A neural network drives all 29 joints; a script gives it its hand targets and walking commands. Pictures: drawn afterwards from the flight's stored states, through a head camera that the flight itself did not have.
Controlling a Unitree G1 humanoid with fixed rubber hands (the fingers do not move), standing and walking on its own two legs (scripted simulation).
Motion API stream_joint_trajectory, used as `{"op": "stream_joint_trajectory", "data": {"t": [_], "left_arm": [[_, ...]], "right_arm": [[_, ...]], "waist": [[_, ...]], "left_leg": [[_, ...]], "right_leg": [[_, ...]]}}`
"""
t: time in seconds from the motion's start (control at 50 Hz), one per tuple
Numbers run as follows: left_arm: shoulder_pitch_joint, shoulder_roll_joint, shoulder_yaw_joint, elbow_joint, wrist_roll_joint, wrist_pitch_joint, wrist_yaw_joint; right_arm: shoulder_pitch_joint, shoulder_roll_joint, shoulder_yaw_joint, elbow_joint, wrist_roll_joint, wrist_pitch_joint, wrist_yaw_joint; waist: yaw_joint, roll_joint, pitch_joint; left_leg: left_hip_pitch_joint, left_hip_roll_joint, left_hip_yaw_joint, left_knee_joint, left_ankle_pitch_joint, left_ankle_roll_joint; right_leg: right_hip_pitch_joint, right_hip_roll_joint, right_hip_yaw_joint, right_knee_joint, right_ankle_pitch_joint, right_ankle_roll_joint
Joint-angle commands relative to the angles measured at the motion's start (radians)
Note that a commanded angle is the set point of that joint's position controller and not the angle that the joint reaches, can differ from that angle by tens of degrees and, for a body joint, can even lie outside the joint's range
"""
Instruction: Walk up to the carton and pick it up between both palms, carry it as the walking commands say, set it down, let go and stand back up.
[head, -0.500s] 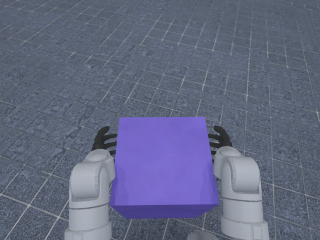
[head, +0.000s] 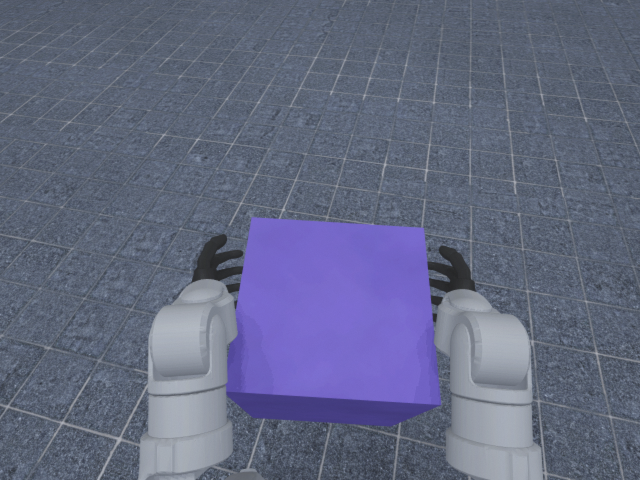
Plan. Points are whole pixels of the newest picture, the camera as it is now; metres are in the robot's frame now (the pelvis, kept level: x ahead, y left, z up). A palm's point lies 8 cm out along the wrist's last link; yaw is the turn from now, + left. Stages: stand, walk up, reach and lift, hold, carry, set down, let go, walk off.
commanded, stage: carry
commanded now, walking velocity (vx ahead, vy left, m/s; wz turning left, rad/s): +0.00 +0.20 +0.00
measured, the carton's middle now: (329, 333) +0.31 -0.01 -0.02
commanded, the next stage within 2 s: none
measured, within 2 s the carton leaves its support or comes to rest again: neither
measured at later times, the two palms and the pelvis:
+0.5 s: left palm (70, 328) +0.27 +0.27 +0.10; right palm (332, 344) +0.25 -0.01 +0.07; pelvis -0.02 +0.14 +0.00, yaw +0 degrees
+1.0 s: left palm out of the picture +0.19 +0.49 +0.06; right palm (130, 339) +0.27 +0.22 +0.06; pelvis -0.06 +0.27 -0.01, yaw +14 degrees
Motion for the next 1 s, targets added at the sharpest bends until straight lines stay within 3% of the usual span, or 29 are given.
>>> {"op": "stream_joint_trajectory", "data": {"t": [0.0,0.02,0.04,0.06,0.08,0.1,0.14,0.2,0.22,0.32,0.36,0.38,0.4,0.42,0.46,0.5,0.58,0.64,0.7,0.72,0.74,0.76,0.78,0.8,0.84,0.86,0.88,0.9,0.98], "left_arm": [[-0.253,-0.989,-0.602,0.035,-0.387,0.021,-0.386],[-0.252,-0.988,-0.613,0.034,-0.388,0.022,-0.386],[-0.285,-0.985,-0.626,-0.006,-0.393,0.017,-0.381],[-0.317,-0.986,-0.64,-0.02,-0.4,0.022,-0.38],[-0.299,-0.997,-0.652,0.007,-0.406,0.019,-0.382],[-0.304,-1.012,-0.677,-0.005,-0.421,0.016,-0.382],[-0.308,-1.032,-0.705,-0.032,-0.444,0.009,-0.389],[-0.488,-1.057,-0.743,-0.208,-0.511,-0.009,-0.382],[-0.49,-1.08,-0.743,-0.192,-0.513,-0.005,-0.386],[-0.206,-1.0,-0.64,0.033,-0.443,0.032,-0.405],[-0.185,-0.993,-0.602,0.108,-0.423,0.051,-0.427],[-0.138,-0.971,-0.582,0.142,-0.403,0.041,-0.434],[-0.204,-0.981,-0.602,0.093,-0.428,0.031,-0.435],[-0.223,-0.996,-0.602,0.103,-0.427,0.026,-0.435],[-0.316,-1.003,-0.615,0.032,-0.442,0.015,-0.431],[-0.397,-1.024,-0.605,0.002,-0.443,0.017,-0.426],[-0.319,-1.005,-0.589,0.048,-0.401,0.023,-0.398],[-0.262,-0.991,-0.561,0.105,-0.356,0.028,-0.391],[-0.3,-1.002,-0.596,0.098,-0.367,0.028,-0.391],[-0.298,-0.999,-0.6,0.089,-0.364,0.029,-0.389],[-0.305,-0.978,-0.604,0.072,-0.368,0.026,-0.386],[-0.329,-0.987,-0.614,0.066,-0.376,0.025,-0.391],[-0.336,-1.003,-0.638,0.061,-0.392,0.014,-0.397],[-0.357,-1.024,-0.648,0.047,-0.403,0.009,-0.399],[-0.408,-1.068,-0.7,0.003,-0.455,0.0,-0.395],[-0.428,-1.061,-0.698,-0.018,-0.463,-0.002,-0.391],[-0.487,-1.094,-0.722,-0.078,-0.484,-0.011,-0.384],[-0.507,-1.084,-0.73,-0.103,-0.494,-0.012,-0.383],[-0.38,-1.059,-0.723,-0.097,-0.494,-0.012,-0.375]], "right_arm": [[-0.514,0.989,0.699,-0.075,0.496,-0.008,0.417],[-0.536,0.983,0.688,-0.085,0.492,-0.013,0.415],[-0.524,0.997,0.696,-0.078,0.491,-0.01,0.42],[-0.506,0.985,0.679,-0.063,0.476,-0.011,0.42],[-0.46,0.991,0.664,-0.004,0.454,-0.004,0.42],[-0.45,0.982,0.656,-0.024,0.455,-0.009,0.424],[-0.425,0.983,0.65,-0.047,0.445,-0.024,0.425],[-0.448,1.032,0.636,-0.097,0.445,-0.05,0.415],[-0.465,1.025,0.637,-0.113,0.435,-0.047,0.412],[-0.357,0.936,0.671,-0.071,0.385,-0.032,0.388],[-0.353,0.914,0.679,-0.041,0.356,-0.015,0.383],[-0.401,0.914,0.704,-0.054,0.376,-0.014,0.384],[-0.438,0.939,0.709,-0.054,0.394,-0.007,0.387],[-0.487,0.946,0.726,-0.08,0.413,-0.002,0.397],[-0.567,0.969,0.728,-0.092,0.467,-0.005,0.41],[-0.622,0.996,0.742,-0.101,0.503,-0.003,0.42],[-0.498,0.993,0.69,0.014,0.499,0.009,0.422],[-0.516,0.988,0.695,0.025,0.499,0.015,0.43],[-0.544,0.992,0.679,0.011,0.493,0.011,0.431],[-0.493,0.99,0.669,0.043,0.482,0.016,0.434],[-0.472,1.002,0.662,0.081,0.477,0.016,0.44],[-0.515,0.975,0.654,0.04,0.472,0.006,0.441],[-0.496,0.983,0.653,0.06,0.463,0.0,0.441],[-0.504,0.995,0.656,0.044,0.473,-0.002,0.445],[-0.524,0.995,0.651,-0.024,0.479,-0.023,0.444],[-0.51,0.998,0.621,-0.015,0.475,-0.027,0.444],[-0.506,1.036,0.623,-0.016,0.476,-0.03,0.444],[-0.475,1.027,0.606,0.002,0.46,-0.035,0.436],[-0.438,0.986,0.637,-0.1,0.441,-0.051,0.411]], "waist": [[0.027,-0.237,-0.287],[0.017,-0.126,-0.341],[0.009,0.031,-0.385],[0.011,0.312,-0.382],[0.021,0.266,-0.391],[0.018,0.238,-0.409],[0.011,0.241,-0.407],[0.013,0.283,-0.456],[0.01,0.21,-0.44],[0.032,0.086,-0.4],[0.05,-0.052,-0.353],[0.056,-0.278,-0.308],[0.051,-0.335,-0.275],[0.06,-0.248,-0.213],[0.047,-0.111,-0.145],[0.034,-0.112,-0.098],[0.03,-0.11,-0.21],[0.033,-0.215,-0.262],[0.017,-0.215,-0.256],[0.001,-0.096,-0.286],[-0.008,0.056,-0.31],[-0.005,0.328,-0.274],[0.011,0.266,-0.299],[0.013,0.209,-0.296],[0.001,0.189,-0.367],[0.003,0.244,-0.41],[0.007,0.207,-0.391],[0.005,0.222,-0.378],[-0.001,0.096,-0.5]], "left_leg": [[0.198,-0.053,0.144,-0.287,0.12,-0.002],[0.317,-0.035,0.134,-0.394,0.262,0.007],[0.469,0.097,-0.005,-0.398,0.569,0.046],[0.586,0.283,-0.224,-0.35,0.974,0.133],[0.583,0.318,-0.238,-0.335,1.035,0.189],[0.585,0.275,-0.117,-0.312,1.004,0.205],[0.597,0.219,-0.019,-0.295,0.974,0.187],[0.495,0.19,-0.055,-0.367,0.636,0.209],[0.495,0.199,-0.079,-0.414,0.465,0.214],[0.392,0.176,-0.039,-0.386,0.481,0.209],[0.164,0.107,-0.014,-0.323,0.303,0.134],[-0.044,0.023,0.044,-0.167,0.061,0.066],[-0.132,-0.016,0.036,0.106,-0.19,0.041],[-0.172,-0.014,-0.027,0.251,-0.151,0.049],[-0.17,-0.013,-0.051,0.334,-0.098,0.032],[-0.148,-0.01,0.008,0.315,-0.009,0.013],[-0.072,-0.014,0.084,0.126,0.072,-0.008],[0.059,-0.041,0.15,0.019,0.038,-0.02],[0.126,-0.036,0.17,-0.148,0.16,-0.008],[0.242,-0.029,0.121,-0.281,0.215,-0.003],[0.354,0.067,-0.028,-0.345,0.494,0.029],[0.467,0.267,-0.357,-0.356,0.86,0.119],[0.414,0.338,-0.446,-0.366,0.915,0.186],[0.459,0.282,-0.328,-0.32,0.937,0.193],[0.524,0.22,-0.245,-0.315,0.858,0.184],[0.477,0.211,-0.242,-0.351,0.668,0.173],[0.379,0.169,-0.225,-0.423,0.362,0.142],[0.365,0.184,-0.245,-0.435,0.268,0.168],[0.607,0.197,-0.264,-0.352,0.648,0.202]], "right_leg": [[0.121,-0.117,0.031,0.018,0.613,-0.087],[0.082,-0.063,-0.025,0.116,0.488,-0.034],[-0.049,-0.004,-0.043,0.22,0.155,0.009],[-0.268,0.114,-0.073,0.39,-0.348,0.032],[-0.272,0.11,0.002,0.504,-0.446,0.012],[-0.257,0.106,0.015,0.477,-0.426,0.007],[-0.309,0.118,0.012,0.467,-0.333,-0.011],[-0.183,0.139,0.004,0.411,-0.206,-0.046],[-0.207,0.13,0.022,0.433,-0.203,-0.059],[0.002,0.156,-0.02,0.08,-0.041,-0.103],[0.235,0.043,0.088,-0.151,0.116,-0.128],[0.325,-0.202,0.381,-0.248,0.336,-0.176],[0.309,-0.324,0.446,-0.221,0.542,-0.259],[0.263,-0.303,0.341,-0.19,0.603,-0.301],[0.154,-0.203,0.182,-0.192,0.46,-0.255],[0.08,-0.157,0.075,-0.203,0.324,-0.205],[0.16,-0.1,-0.048,-0.085,0.526,-0.166],[0.123,-0.124,-0.052,-0.023,0.476,-0.142],[0.08,-0.147,-0.087,0.062,0.348,-0.084],[0.026,-0.113,-0.103,0.177,0.185,-0.048],[-0.098,-0.048,-0.117,0.289,-0.067,-0.005],[-0.353,0.081,-0.095,0.502,-0.424,0.049],[-0.322,0.095,0.04,0.58,-0.458,0.038],[-0.342,0.066,0.063,0.643,-0.403,0.041],[-0.385,0.082,0.063,0.576,-0.317,0.043],[-0.329,0.092,0.064,0.561,-0.247,0.024],[-0.269,0.088,0.055,0.573,-0.198,0.017],[-0.281,0.101,0.054,0.557,-0.174,0.013],[-0.319,0.137,0.09,0.46,-0.198,0.006]]}}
